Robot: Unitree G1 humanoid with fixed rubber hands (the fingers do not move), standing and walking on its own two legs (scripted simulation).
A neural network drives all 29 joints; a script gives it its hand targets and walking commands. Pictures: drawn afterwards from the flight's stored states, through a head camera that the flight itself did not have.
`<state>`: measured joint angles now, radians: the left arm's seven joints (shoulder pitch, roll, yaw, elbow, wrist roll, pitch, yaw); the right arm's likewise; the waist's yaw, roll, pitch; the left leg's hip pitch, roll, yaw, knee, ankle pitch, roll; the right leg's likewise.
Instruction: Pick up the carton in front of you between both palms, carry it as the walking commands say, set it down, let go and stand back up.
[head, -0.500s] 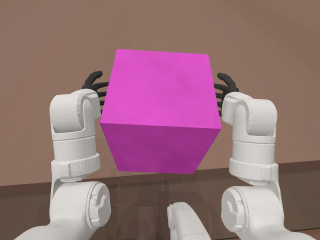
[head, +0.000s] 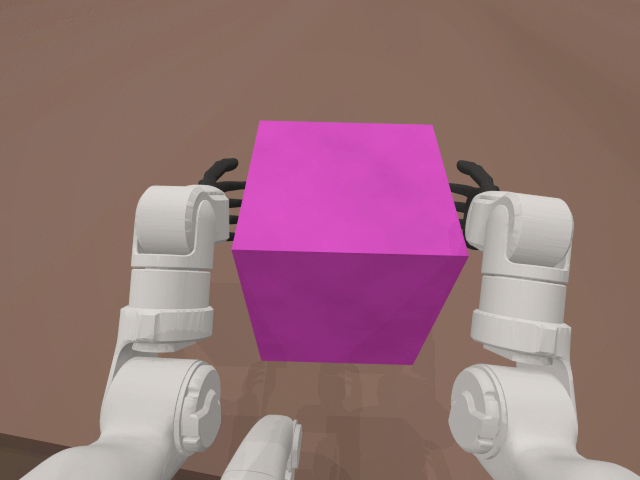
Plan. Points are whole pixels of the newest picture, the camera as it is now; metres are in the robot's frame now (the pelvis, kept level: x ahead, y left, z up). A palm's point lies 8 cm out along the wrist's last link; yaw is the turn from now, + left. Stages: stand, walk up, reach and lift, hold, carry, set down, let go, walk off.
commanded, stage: carry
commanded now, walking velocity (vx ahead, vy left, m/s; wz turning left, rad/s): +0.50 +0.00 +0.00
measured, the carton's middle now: (341, 250) +0.39 +0.02 +0.08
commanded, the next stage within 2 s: none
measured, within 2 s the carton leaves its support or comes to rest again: neither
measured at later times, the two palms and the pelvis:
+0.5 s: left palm (256, 36) +0.70 +0.19 +0.22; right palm (451, 55) +0.67 -0.11 +0.22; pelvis +0.30 +0.08 +0.08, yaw -2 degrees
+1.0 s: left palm out of the picture +0.97 +0.17 +0.30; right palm out of the picture +0.96 -0.13 +0.30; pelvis +0.60 +0.03 +0.12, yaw +0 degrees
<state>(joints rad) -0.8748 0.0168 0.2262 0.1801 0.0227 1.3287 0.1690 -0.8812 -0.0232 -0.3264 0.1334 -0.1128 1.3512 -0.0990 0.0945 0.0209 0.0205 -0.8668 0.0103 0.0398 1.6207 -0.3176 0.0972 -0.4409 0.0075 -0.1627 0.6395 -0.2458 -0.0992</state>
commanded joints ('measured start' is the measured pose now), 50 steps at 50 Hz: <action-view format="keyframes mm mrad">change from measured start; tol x32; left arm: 1 -830 -1116 -520 -170 -463 -11 -279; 50 -646 -1068 -376 143 -342 -33 -274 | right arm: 1 -679 1029 575 -12 404 -16 160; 50 -690 1101 530 135 430 -46 203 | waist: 1 -6 -96 -533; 17 -196 -345 -527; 20 -207 308 -795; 45 -124 160 -357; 50 -59 -308 -558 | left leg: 1 -299 57 -28 155 -19 -3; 5 -693 92 -32 447 -162 11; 16 205 -63 274 -633 29 50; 20 971 284 -824 -1220 211 267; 46 898 163 55 -1054 805 -47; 50 148 -18 -48 -361 -175 -95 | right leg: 1 588 -316 495 -257 65 -202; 10 415 -209 265 -517 18 -122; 17 571 -225 -6 10 1470 17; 20 -89 102 283 1017 -12 100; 22 -263 36 341 1153 -21 33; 36 -499 -100 128 425 105 83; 46 121 19 -45 -246 230 46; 50 730 -395 693 -308 178 -122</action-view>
